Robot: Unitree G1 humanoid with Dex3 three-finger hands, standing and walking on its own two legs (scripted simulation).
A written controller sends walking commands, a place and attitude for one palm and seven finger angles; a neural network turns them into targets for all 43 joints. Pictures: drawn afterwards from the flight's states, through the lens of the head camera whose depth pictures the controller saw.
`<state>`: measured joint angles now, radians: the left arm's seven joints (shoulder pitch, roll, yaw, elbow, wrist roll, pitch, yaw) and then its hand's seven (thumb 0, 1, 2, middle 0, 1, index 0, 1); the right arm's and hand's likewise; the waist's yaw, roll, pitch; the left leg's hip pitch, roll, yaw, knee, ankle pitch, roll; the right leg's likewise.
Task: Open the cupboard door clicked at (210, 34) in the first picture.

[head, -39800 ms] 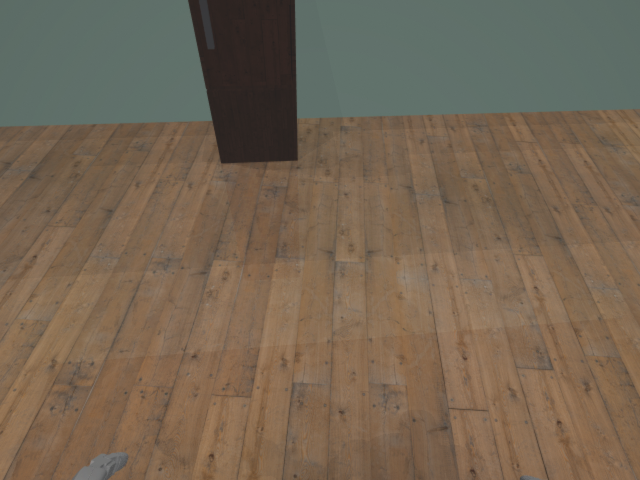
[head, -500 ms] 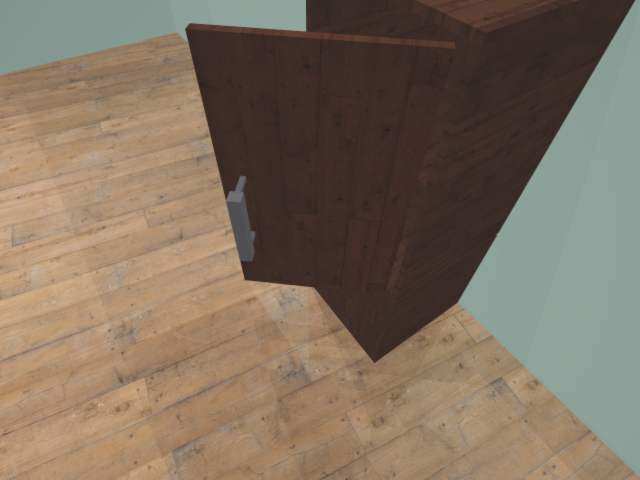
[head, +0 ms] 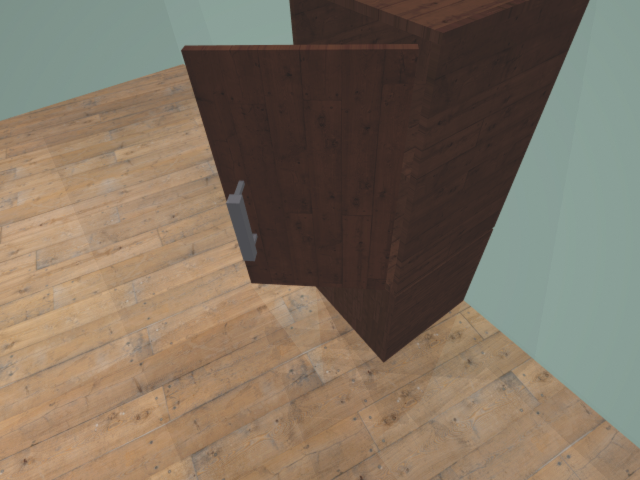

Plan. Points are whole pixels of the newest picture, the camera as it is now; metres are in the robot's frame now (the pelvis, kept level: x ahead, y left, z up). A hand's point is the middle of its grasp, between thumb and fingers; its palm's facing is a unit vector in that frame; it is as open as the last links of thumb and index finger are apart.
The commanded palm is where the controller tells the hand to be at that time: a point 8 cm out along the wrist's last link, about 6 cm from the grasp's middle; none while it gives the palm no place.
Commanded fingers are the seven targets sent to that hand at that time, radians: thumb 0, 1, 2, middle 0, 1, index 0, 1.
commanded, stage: come to a stop and stand still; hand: left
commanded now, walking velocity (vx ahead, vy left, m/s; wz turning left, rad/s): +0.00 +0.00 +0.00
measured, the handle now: (245, 221) +0.60 +0.20 -0.08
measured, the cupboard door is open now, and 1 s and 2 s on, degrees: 49 49 49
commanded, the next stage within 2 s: look again from close up in 0.76 s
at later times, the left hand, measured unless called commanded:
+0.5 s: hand out of the picture +0.02 +0.15 -0.17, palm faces +0.02 -0.98 -0.21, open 7.3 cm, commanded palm none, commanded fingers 0.00 0.90 0.90 -0.20 -0.30 -0.20 -0.30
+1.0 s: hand out of the picture +0.04 +0.15 -0.17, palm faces +0.03 -0.98 -0.21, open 7.3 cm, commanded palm none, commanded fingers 0.00 0.90 0.90 -0.20 -0.30 -0.20 -0.30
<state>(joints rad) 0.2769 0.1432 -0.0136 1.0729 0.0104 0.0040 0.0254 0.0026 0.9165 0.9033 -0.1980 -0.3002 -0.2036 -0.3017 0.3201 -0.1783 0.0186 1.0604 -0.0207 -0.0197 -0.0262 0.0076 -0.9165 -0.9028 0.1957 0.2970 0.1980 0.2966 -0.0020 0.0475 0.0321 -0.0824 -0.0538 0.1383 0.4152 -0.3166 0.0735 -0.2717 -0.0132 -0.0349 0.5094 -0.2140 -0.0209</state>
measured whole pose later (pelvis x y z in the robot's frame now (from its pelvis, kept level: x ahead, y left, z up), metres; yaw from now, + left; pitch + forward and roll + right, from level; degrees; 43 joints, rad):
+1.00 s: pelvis +0.02 -0.03 +0.00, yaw +1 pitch -1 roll +0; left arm 0.24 0.17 0.00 1.11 0.01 -0.01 0.03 0.01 0.92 0.90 -0.20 -0.30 -0.20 -0.30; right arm 0.30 -0.15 0.02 1.15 -0.01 -0.03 -0.04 0.00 -0.91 -0.90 0.19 0.30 0.20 0.30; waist 0.00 0.00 0.04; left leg -0.05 -0.01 0.10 0.39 -0.33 0.03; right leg -0.22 0.03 -0.07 0.46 -0.23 -0.06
